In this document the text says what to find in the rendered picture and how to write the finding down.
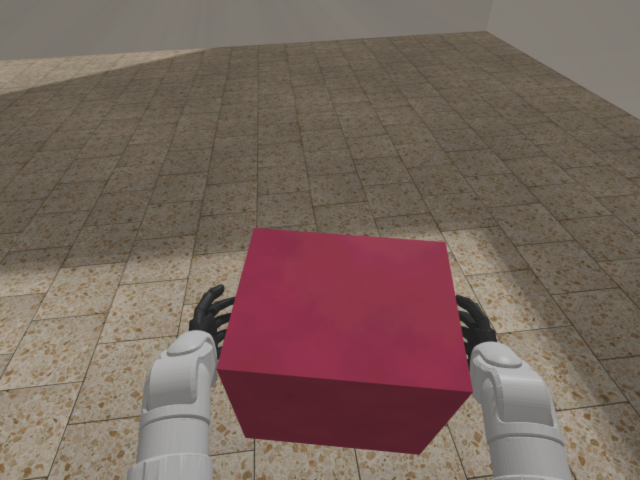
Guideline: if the robot right forearm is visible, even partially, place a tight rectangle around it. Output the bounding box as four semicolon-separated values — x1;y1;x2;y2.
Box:
470;342;572;480

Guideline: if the left robot hand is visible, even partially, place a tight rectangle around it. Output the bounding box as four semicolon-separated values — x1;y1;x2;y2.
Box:
189;284;235;359

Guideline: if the right robot hand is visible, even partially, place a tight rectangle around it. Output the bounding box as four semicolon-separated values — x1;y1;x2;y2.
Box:
456;295;497;372

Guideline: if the robot left forearm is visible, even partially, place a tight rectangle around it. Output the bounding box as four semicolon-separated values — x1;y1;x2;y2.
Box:
127;330;218;480

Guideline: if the carton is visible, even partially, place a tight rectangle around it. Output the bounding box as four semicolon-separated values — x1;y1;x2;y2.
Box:
216;228;473;455

